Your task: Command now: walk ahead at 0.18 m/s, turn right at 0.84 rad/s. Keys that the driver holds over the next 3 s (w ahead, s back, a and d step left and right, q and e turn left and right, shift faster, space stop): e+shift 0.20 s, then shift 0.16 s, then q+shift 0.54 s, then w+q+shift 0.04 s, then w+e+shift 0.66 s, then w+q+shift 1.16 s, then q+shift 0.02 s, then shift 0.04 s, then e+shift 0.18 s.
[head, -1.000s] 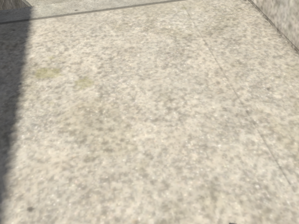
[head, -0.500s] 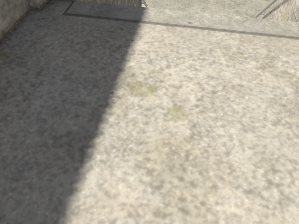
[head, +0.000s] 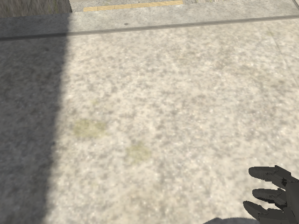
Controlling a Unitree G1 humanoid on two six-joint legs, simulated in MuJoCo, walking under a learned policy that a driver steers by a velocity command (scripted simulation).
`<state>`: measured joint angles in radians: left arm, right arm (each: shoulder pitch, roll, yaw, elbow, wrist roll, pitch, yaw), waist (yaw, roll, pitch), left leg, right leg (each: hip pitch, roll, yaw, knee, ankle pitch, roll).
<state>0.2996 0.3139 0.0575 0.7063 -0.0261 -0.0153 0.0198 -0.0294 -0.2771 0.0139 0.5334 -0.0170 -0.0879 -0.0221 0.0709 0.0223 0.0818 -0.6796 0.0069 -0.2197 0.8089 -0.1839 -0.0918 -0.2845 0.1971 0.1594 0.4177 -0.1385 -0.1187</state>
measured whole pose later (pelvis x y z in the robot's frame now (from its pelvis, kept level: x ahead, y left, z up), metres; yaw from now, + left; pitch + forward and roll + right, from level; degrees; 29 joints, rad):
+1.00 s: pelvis +0.15 +0.09 -0.01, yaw +6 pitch +3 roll -1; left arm 0.16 0.31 0.10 0.71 -0.02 -0.02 0.00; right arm 0.23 -0.30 -0.08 0.59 0.02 0.01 0.01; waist 0.00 -0.04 0.01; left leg -0.37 -0.02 0.01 0.62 -0.32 0.07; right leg -0.48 -0.07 -0.02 1.13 -0.50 0.03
